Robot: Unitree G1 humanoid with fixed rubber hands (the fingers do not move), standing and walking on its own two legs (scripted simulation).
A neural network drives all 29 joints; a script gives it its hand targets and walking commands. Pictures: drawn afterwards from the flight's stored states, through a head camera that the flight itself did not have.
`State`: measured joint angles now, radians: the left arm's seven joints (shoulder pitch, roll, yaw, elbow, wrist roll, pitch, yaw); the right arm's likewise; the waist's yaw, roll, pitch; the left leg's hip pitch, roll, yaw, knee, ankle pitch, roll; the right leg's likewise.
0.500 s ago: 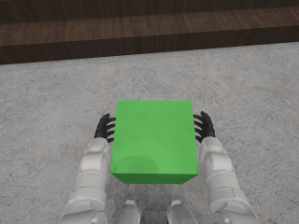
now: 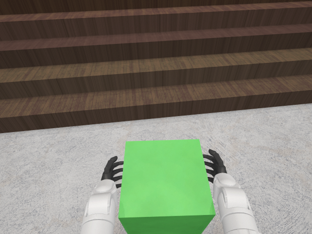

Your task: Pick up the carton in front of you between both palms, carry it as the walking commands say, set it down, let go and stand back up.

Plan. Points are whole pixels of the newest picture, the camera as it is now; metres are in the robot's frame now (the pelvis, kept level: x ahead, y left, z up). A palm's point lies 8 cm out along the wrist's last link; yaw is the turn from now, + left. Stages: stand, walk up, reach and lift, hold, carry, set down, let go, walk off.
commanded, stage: reach and lift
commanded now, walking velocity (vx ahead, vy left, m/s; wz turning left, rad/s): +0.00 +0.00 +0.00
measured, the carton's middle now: (163, 191) +0.30 +0.00 -0.06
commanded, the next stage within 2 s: hold in 1.04 s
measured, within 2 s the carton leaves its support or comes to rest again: neither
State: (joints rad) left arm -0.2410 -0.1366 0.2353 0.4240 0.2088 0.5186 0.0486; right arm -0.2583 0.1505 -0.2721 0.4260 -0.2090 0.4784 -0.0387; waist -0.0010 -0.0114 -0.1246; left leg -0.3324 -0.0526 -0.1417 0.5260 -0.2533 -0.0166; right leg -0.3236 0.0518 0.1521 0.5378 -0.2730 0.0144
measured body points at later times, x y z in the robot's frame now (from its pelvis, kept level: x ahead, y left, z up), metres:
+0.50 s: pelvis -0.02 +0.00 +0.01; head -0.04 +0.00 +0.45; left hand +0.29 +0.15 +0.02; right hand +0.30 -0.15 +0.03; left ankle +0.01 +0.13 -0.73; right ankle +0.00 -0.13 -0.73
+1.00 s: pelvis +0.00 +0.00 +0.01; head -0.04 +0.00 +0.46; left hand +0.30 +0.15 +0.03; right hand +0.30 -0.15 +0.04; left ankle +0.01 +0.13 -0.73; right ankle +0.00 -0.13 -0.73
